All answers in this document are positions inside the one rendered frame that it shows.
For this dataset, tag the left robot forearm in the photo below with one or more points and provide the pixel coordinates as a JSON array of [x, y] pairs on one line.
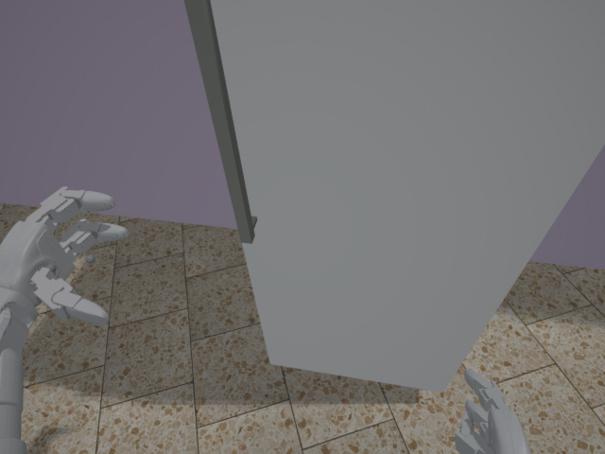
[[17, 314]]

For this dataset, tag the robot right hand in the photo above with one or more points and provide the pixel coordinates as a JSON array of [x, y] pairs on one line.
[[500, 430]]

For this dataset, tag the robot left hand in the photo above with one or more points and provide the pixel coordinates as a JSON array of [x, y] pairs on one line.
[[30, 246]]

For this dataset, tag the fridge door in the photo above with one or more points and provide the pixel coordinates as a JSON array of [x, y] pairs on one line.
[[404, 160]]

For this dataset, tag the handle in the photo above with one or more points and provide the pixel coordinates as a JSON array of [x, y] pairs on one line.
[[203, 30]]

